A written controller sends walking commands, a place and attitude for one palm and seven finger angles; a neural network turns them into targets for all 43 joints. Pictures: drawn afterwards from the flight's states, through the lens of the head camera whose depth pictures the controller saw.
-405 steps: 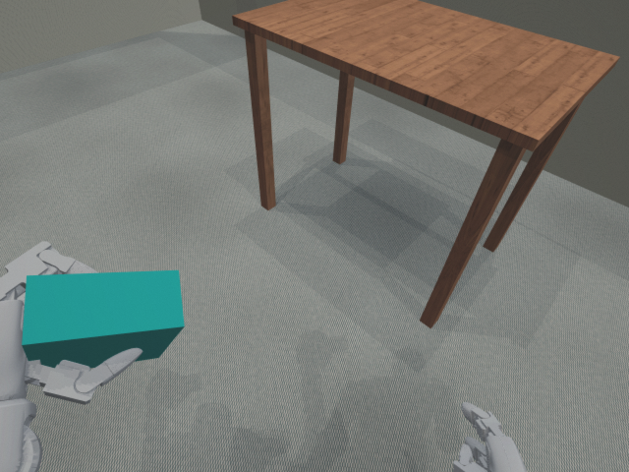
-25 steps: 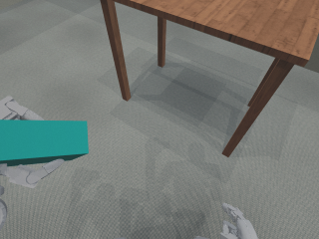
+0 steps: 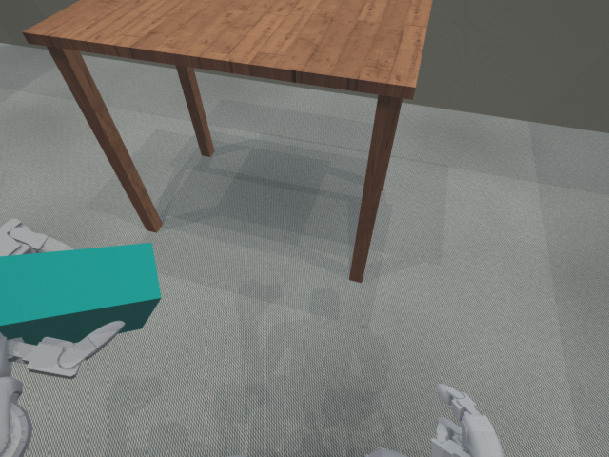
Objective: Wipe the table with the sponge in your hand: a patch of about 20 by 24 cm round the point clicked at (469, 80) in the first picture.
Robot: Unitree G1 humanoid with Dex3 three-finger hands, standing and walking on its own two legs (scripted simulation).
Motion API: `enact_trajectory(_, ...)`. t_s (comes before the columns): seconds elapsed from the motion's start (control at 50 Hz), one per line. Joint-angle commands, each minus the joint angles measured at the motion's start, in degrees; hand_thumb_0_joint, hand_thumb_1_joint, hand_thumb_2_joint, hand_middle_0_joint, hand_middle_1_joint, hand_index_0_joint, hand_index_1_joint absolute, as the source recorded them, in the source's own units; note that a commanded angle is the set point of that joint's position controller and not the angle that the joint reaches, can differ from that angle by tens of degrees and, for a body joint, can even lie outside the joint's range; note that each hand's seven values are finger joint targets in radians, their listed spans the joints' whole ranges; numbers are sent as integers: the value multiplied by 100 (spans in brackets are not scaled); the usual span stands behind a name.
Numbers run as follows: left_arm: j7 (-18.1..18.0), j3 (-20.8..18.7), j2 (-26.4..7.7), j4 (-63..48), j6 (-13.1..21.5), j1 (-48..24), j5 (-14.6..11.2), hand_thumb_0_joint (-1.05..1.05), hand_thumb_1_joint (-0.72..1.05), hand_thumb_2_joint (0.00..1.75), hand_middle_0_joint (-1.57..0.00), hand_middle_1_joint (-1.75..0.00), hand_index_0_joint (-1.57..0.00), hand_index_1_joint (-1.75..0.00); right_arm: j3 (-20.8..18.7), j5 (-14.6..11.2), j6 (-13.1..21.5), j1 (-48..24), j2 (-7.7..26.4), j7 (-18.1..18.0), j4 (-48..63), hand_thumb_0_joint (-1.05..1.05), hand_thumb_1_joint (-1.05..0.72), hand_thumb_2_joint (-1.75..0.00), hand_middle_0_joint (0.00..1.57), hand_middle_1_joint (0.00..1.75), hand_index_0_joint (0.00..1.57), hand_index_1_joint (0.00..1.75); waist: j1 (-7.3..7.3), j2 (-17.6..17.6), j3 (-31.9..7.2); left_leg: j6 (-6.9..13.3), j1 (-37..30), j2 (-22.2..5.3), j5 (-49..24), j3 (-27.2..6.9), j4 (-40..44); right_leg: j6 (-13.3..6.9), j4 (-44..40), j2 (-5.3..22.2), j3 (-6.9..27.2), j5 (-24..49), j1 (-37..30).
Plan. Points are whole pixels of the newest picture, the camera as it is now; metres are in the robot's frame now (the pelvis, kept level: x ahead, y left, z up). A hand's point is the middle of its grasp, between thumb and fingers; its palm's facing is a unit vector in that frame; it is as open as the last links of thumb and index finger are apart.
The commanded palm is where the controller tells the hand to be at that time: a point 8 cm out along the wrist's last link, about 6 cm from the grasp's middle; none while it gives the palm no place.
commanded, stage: turn to face it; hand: left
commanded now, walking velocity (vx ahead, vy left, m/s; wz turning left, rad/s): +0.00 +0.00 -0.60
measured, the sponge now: (104, 296) +0.23 +0.23 +0.15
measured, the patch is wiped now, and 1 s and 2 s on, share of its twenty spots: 0.00 0.00 0.00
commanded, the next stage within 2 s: take the last steps up to it in 0.92 s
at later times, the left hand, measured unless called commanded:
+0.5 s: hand (206, 305) +0.21 +0.12 +0.18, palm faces +0.15 -0.88 -0.45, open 9.7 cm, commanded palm +0.17 +0.17 +0.19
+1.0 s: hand (323, 352) +0.19 +0.01 +0.16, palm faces -0.17 -0.85 -0.50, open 9.7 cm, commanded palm +0.15 +0.10 +0.19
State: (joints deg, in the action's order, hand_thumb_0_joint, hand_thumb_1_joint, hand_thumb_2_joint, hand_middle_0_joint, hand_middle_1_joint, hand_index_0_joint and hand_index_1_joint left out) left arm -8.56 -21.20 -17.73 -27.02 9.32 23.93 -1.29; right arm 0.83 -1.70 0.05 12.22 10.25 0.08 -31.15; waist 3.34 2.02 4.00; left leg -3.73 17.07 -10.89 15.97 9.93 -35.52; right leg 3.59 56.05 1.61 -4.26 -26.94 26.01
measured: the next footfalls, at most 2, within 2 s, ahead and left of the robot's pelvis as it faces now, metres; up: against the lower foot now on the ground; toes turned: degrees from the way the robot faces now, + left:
right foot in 0.08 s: +0.03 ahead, -0.13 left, +0.00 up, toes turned -9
left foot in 0.58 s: -0.01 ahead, +0.10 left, +0.00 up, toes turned -14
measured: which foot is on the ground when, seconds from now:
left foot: down 0.00-0.08, up 0.10-0.56, down 0.58-0.84, up 0.86-1.00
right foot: up 0.00-0.06, down 0.08-0.60, up 0.62-0.82, down 0.84-1.00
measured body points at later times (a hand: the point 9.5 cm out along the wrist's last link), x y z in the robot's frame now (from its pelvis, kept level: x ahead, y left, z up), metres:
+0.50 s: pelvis -0.05 -0.06 +0.01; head -0.01 -0.07 +0.46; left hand +0.20 +0.16 +0.20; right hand +0.05 -0.36 -0.08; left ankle -0.04 +0.10 -0.70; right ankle -0.01 -0.13 -0.73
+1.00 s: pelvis -0.13 -0.06 +0.00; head -0.08 -0.10 +0.44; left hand +0.19 +0.06 +0.19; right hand -0.11 -0.34 -0.11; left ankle -0.09 +0.08 -0.66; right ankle -0.12 -0.17 -0.73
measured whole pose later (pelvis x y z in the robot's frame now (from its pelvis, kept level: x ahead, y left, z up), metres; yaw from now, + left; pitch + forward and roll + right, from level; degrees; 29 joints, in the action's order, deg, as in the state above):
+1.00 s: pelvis -0.13 -0.06 +0.00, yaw -31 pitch +0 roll +1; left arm -7.3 -21.8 -22.7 -32.2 10.8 27.5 -2.0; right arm 0.8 -1.0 -1.5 8.3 11.9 -0.2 -33.2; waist -2.2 0.2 9.1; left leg -3.9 25.9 -4.1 28.3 2.8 -62.0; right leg -2.6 34.8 -0.9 -1.5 -12.6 22.2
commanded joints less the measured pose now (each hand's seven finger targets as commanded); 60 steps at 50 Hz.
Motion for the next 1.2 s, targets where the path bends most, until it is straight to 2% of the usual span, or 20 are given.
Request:
enact_trajectory(0.0, -41, -247, -1276, -1893, 472, -876, 25, 0, 10, 130, -120, -160, -120, -160, -372, 68, 505, -312, 963, -58, 912, 0, -90, -90, 20, 30, 20, 30, -229, 1293, -605, 564, -20, -999, -740, -324, 655, 27, -1784, -137, -452, 286, -1037)
enact_trajectory(0.04, -45, -558, -1545, -1924, 492, -820, 23, 0, 10, 130, -120, -160, -120, -160, -359, 39, 543, -181, 816, 6, 880, 0, -90, -90, 20, 30, 20, 30, -232, 242, -868, 237, 134, -494, -35, -13, -778, -305, -3000, 405, 271, 1569, -1579)
enact_trajectory(0.06, -99, -918, -1898, -1892, 535, -634, -16, 0, 10, 130, -120, -160, -120, -160, -300, 46, 530, -383, 598, -23, 993, 0, -90, -90, 20, 30, 20, 30, -155, -1334, -837, -41, 1199, 258, 1691, -4, -2002, -848, -3366, 1341, 2020, 3674, -1966)
enact_trajectory(0.08, -152, -1359, -2144, -1645, 512, -214, -83, 0, 10, 130, -120, -160, -120, -160, -218, 125, 470, -719, 609, -51, 1028, 0, -90, -90, 20, 30, 20, 30, -38, -1520, -999, -127, 1825, 622, 2155, -523, -3113, -1302, -3434, 1931, 2928, 4969, -2020)
enact_trajectory(0.12, -77, -1380, -2009, -1686, 452, 323, -254, 0, 10, 130, -120, -160, -120, -160, -278, 70, 298, -789, 582, -39, 995, 0, -90, -90, 20, 30, 20, 30, -184, -1090, -1031, -147, 1965, 413, 1346, -1247, -3835, -1365, -3356, 1741, 3042, 4360, -2003)
enact_trajectory(0.2, -29, -1475, -1624, -1423, 601, 1068, -333, 0, 10, 130, -120, -160, -120, -160, -207, 106, -125, -833, 451, 4, 836, 0, -90, -90, 20, 30, 20, 30, -256, -742, -1520, -253, 1930, 474, 793, -995, -3129, -1247, -3067, 1149, 1832, 4556, -2677)
enact_trajectory(0.36, -114, -907, -1450, -1553, 494, 687, -241, 0, 10, 130, -120, -160, -120, -160, -348, 79, -155, -786, 831, -74, 910, 0, -90, -90, 20, 30, 20, 30, -141, -904, -1475, -55, 862, 771, 994, -890, -1207, -1374, -3413, 1114, 2651, 3847, -2198)
enact_trajectory(0.5, -108, -698, -1557, -1839, 435, 7, -132, 0, 10, 130, -120, -160, -120, -160, -355, 107, -224, -662, 853, -84, 911, 0, -90, -90, 20, 30, 20, 30, -166, -528, -1160, 190, -725, 846, 702, -808, 586, -998, -3751, 771, 2959, 1489, -727)
enact_trajectory(0.54, -69, -719, -1565, -1918, 534, -124, -123, 0, 10, 130, -120, -160, -120, -160, -373, 150, -147, -589, 912, -106, 915, 0, -90, -90, 20, 30, 20, 30, -218, 187, -1035, 525, -1488, 213, 622, -1229, 1480, -640, -3089, 206, 2552, 1008, 185)
enact_trajectory(0.58, -26, -793, -1654, -2046, 594, -212, -44, 0, 10, 130, -120, -160, -120, -160, -412, 114, -56, -640, 925, -137, 1058, 0, -90, -90, 20, 30, 20, 30, -167, 1520, -877, 1197, -1286, -1395, -653, -2324, 1922, -224, -446, -536, 1064, -10, 772)
enact_trajectory(0.62, 16, -924, -1627, -1695, 599, -32, -19, 0, 10, 130, -120, -160, -120, -160, -396, 116, 86, -679, 744, -113, 1004, 0, -90, -90, 20, 30, 20, 30, -78, 1388, -743, 1351, -169, -1475, -795, -1589, 1896, -91, 1299, -285, 755, 85, 475)
enact_trajectory(0.68, 76, -446, -1212, -1889, 544, -532, -88, 0, 10, 130, -120, -160, -120, -160, -375, 33, 247, -567, 821, -32, 957, 0, -90, -90, 20, 30, 20, 30, -150, 1366, -322, 900, -345, -1045, -1771, -352, 1349, -51, -153, 22, 307, 124, 294)
enact_trajectory(0.78, 17, -297, -1152, -1243, 390, -675, 18, 0, 10, 130, -120, -160, -120, -160, -392, 27, 474, -239, 963, -39, 823, 0, -90, -90, 20, 30, 20, 30, -266, 598, -664, 409, -364, -630, -2058, -257, -211, -139, -2781, -263, -280, 1650, -1465)
enact_trajectory(0.8, -5, -410, -1333, -1272, 408, -810, 46, 0, 10, 130, -120, -160, -120, -160, -369, 9, 477, -265, 859, -39, 814, 0, -90, -90, 20, 30, 20, 30, -304, -224, -868, 250, -90, -274, -1395, -89, -1122, -384, -3078, 298, 342, 2955, -1882)
enact_trajectory(0.82, -58, -694, -1641, -1195, 449, -655, 49, 0, 10, 130, -120, -160, -120, -160, -313, 34, 486, -438, 683, -74, 902, 0, -90, -90, 20, 30, 20, 30, -265, -1522, -1022, 10, 1042, 473, 914, -74, -2215, -981, -3100, 1317, 2047, 5388, -2523)
enact_trajectory(0.84, -116, -1026, -1853, -1163, 490, -565, -6, 0, 10, 130, -120, -160, -120, -160, -251, 88, 483, -677, 641, -121, 864, 0, -90, -90, 20, 30, 20, 30, -178, -1990, -1076, -34, 1400, 600, 2110, -643, -2982, -1296, -3217, 1888, 2492, 6158, -2327)
enact_trajectory(0.92, -65, -1277, -1787, -1836, 566, 749, -184, 0, 10, 130, -120, -160, -120, -160, -198, 77, 164, -845, 511, -81, 816, 0, -90, -90, 20, 30, 20, 30, -208, -637, -1361, 13, 1215, 540, 1260, -1060, -3070, -1376, -3259, 1510, 2055, 3918, -1927)
enact_trajectory(1.08, -203, -1236, -1570, -2091, 654, 1241, -118, 0, 10, 130, -120, -160, -120, -160, -354, 129, 348, -353, 750, -208, 562, 0, -90, -90, 20, 30, 20, 30, -427, -323, -1656, 334, -914, 840, 381, -561, 998, -928, -3279, 887, 1468, 693, -1094)
enact_trajectory(1.14, -196, -1086, -1384, -1710, 759, 974, -29, 0, 10, 130, -120, -160, -120, -160, -463, 131, 420, -460, 992, -335, 625, 0, -90, -90, 20, 30, 20, 30, -416, 1603, -768, 1435, -455, -1098, 1444, -2966, 2397, -366, -458, -376, 56, -489, 109)
enact_trajectory(1.18, -117, -1109, -1521, -1106, 780, 405, 83, 0, 10, 130, -120, -160, -120, -160, -401, 141, 547, -585, 808, -369, 407, 0, -90, -90, 20, 30, 20, 30, -446, 1370, -223, 1591, 452, -963, 2134, -2760, 2529, -327, 604, -64, 255, 4, 328)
